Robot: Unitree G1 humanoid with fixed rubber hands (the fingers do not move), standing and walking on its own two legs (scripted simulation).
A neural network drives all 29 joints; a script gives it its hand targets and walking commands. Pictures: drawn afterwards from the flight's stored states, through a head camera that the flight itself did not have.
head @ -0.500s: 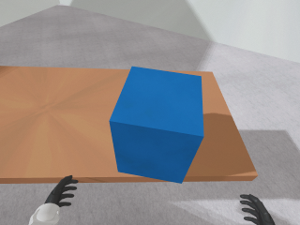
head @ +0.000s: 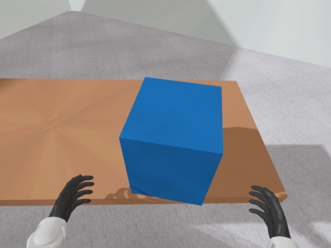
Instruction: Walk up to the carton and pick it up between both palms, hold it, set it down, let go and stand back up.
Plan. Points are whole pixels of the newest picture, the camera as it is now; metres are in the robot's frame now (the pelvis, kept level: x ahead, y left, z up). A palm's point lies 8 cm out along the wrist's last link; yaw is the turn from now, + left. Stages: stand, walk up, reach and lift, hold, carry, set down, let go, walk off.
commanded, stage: reach and lift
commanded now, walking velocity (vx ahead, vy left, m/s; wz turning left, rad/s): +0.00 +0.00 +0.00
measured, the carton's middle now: (173, 142) +0.37 +0.00 +0.04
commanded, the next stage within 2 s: none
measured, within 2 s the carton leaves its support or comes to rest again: neither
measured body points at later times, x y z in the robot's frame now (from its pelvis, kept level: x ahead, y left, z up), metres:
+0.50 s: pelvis +0.03 +0.01 +0.00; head +0.02 +0.02 +0.45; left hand +0.25 +0.23 +0.07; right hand +0.23 -0.19 +0.07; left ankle +0.03 +0.14 -0.74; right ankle +0.04 -0.12 -0.74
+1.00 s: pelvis +0.03 +0.01 +0.00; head +0.02 +0.02 +0.45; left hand +0.32 +0.21 +0.12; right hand +0.30 -0.18 +0.12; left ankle +0.03 +0.14 -0.74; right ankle +0.04 -0.12 -0.74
